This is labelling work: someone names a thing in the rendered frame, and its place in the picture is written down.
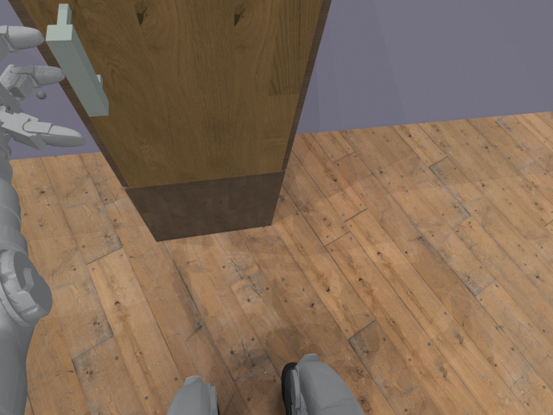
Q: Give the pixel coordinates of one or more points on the handle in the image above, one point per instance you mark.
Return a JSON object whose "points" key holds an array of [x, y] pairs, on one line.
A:
{"points": [[67, 49]]}

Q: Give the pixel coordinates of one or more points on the cupboard door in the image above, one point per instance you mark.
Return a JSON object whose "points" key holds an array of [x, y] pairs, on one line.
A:
{"points": [[197, 89]]}

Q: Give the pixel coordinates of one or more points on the robot left hand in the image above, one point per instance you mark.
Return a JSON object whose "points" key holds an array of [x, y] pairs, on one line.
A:
{"points": [[16, 85]]}

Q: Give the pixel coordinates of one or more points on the robot left upper arm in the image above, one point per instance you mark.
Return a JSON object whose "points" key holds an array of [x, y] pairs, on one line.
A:
{"points": [[25, 297]]}

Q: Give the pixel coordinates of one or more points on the robot right thigh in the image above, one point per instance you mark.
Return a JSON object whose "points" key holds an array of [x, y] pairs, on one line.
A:
{"points": [[317, 388]]}

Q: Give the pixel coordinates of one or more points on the robot left thigh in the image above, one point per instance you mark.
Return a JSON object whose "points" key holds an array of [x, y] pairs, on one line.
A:
{"points": [[194, 399]]}

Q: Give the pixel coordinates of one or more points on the left robot forearm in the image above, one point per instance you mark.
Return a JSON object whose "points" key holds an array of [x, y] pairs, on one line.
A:
{"points": [[10, 211]]}

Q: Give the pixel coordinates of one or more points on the robot thigh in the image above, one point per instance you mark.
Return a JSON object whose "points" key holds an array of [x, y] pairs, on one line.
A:
{"points": [[317, 388], [194, 399]]}

